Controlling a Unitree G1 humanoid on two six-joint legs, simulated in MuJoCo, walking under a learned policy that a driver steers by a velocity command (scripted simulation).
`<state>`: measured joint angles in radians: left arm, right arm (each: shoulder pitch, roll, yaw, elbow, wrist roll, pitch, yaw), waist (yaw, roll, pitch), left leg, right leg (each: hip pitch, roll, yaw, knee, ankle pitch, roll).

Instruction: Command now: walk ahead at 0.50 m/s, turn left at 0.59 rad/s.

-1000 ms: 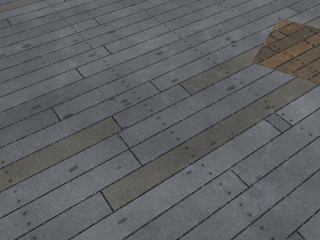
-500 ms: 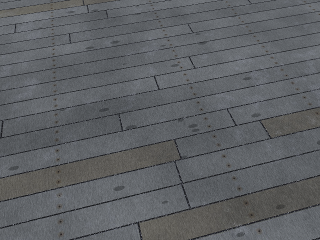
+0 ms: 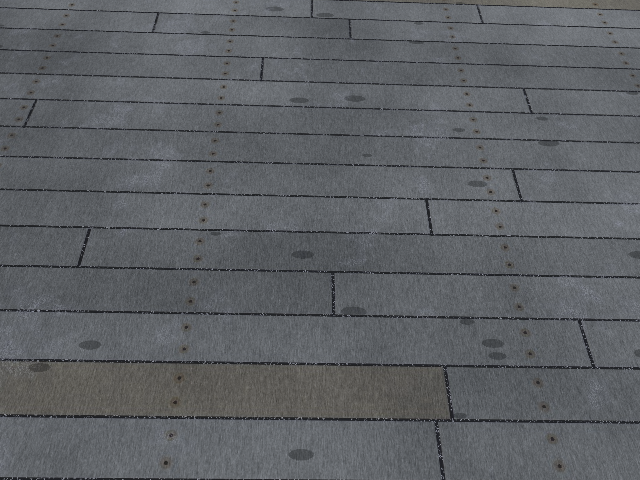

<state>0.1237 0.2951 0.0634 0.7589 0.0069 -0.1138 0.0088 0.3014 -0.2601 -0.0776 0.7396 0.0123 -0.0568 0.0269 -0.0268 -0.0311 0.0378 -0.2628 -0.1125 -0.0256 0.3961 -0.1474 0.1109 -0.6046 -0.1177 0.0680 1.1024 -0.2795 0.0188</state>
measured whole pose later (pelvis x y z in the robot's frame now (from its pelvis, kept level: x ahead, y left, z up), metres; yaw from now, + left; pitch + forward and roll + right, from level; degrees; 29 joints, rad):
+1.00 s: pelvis +0.54 +0.05 +0.00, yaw +2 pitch +2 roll +1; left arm 0.30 0.31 0.06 0.81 -0.03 -0.05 0.00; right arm 0.22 -0.25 -0.06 0.74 -0.01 -0.10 0.02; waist 0.00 -0.05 0.01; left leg -0.27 -0.01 0.09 0.41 -0.15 0.04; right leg -0.52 -0.07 0.05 1.15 -0.33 -0.01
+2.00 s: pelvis +1.06 -0.05 +0.00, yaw -33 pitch +1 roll +1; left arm 0.31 0.31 0.07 0.69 -0.03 -0.02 0.01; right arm 0.20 -0.27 -0.06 0.75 -0.01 -0.10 0.02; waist 0.00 -0.05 0.01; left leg -0.28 -0.03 0.04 0.45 -0.19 0.02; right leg -0.48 0.00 0.09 1.18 -0.37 -0.02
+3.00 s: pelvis +1.49 -0.39 -0.01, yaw -41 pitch +2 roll +0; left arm 0.31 0.30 0.05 0.81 -0.02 -0.07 0.00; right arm 0.18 -0.28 -0.04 0.81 0.00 -0.08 0.04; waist 0.00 -0.02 0.03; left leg -0.36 -0.03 0.05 0.49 -0.17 0.05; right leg -0.39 -0.03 0.04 1.14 -0.40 -0.03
